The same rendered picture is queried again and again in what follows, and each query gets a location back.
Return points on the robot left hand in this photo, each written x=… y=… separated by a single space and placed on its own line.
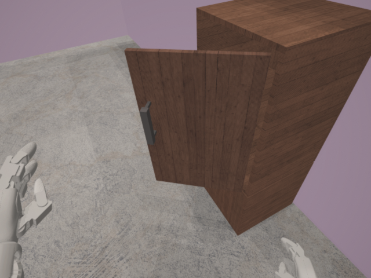
x=14 y=175

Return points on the handle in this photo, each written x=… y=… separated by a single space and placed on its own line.
x=147 y=124

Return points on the cupboard door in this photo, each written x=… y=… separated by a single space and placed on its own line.
x=204 y=107

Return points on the robot right hand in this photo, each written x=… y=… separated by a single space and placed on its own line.
x=302 y=267

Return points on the left robot forearm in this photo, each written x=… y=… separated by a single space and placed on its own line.
x=10 y=265

